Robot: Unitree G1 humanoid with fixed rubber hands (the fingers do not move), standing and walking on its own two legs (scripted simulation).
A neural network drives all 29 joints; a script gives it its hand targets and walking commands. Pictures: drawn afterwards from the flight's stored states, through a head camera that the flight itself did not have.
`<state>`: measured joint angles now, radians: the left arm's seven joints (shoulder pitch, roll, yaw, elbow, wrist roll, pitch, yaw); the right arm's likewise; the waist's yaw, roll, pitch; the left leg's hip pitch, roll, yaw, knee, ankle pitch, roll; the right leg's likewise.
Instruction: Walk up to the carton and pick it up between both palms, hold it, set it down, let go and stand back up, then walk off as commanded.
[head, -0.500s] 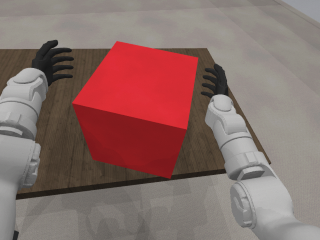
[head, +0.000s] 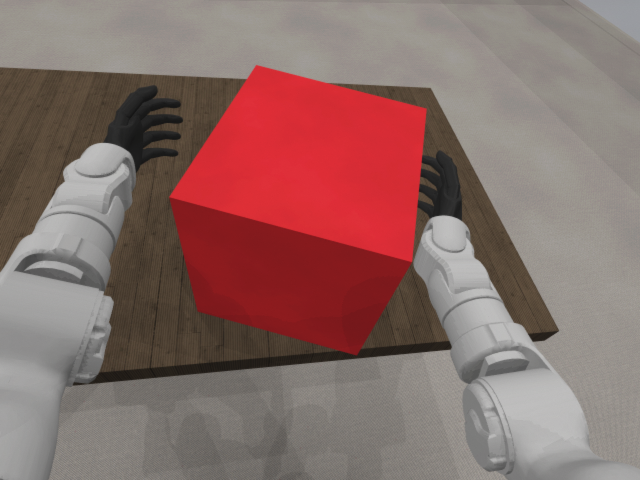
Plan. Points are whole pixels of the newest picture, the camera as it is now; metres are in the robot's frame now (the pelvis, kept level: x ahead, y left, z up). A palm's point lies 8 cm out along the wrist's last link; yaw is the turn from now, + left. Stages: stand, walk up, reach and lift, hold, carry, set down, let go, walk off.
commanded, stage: reach and lift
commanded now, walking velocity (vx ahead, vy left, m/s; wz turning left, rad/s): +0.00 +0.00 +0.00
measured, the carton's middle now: (307, 214) +0.46 -0.02 +0.05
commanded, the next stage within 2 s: none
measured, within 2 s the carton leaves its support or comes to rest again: leaves its support in 1.40 s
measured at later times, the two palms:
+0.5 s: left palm (166, 165) +0.48 +0.16 +0.11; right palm (435, 217) +0.41 -0.18 +0.10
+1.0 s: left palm (168, 161) +0.49 +0.15 +0.11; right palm (432, 219) +0.41 -0.17 +0.10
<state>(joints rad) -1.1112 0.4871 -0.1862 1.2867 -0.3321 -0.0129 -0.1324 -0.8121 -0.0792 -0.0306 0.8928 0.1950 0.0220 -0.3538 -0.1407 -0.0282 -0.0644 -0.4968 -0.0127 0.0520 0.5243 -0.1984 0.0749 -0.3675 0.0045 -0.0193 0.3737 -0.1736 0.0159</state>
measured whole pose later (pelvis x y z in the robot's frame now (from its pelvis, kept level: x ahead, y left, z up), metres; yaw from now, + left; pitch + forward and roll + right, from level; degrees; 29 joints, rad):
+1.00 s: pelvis +0.00 +0.00 +0.00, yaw +0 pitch +12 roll -4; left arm -1.11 0.33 0.03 1.31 -0.05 -0.05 -0.13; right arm -0.83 0.01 -0.22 0.96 0.13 -0.05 -0.32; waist -0.14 -0.03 -0.10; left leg -0.54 -0.01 0.05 0.53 -0.20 0.08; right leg -0.41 0.00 -0.02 0.37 -0.17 0.02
